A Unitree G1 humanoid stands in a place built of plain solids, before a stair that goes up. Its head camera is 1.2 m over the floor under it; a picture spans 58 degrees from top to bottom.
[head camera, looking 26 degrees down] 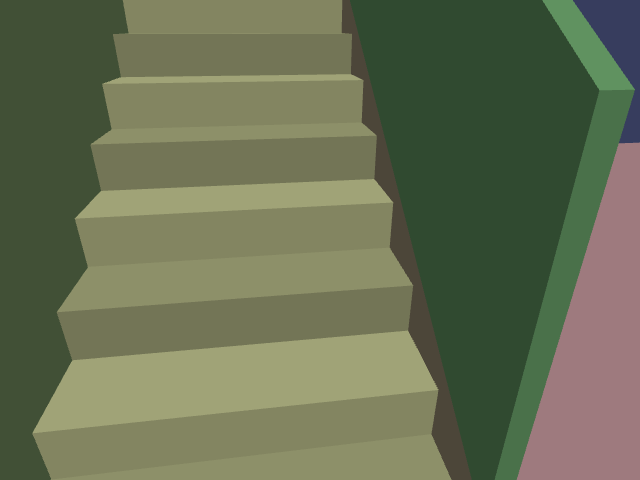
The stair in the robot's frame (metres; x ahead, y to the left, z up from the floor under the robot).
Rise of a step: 0.17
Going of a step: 0.25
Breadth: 1.01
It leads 8 degrees to the left of straight ahead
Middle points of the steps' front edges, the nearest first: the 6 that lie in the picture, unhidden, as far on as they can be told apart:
0.79 0.18 0.34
1.04 0.22 0.51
1.29 0.25 0.68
1.55 0.29 0.85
1.80 0.32 1.01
2.05 0.36 1.18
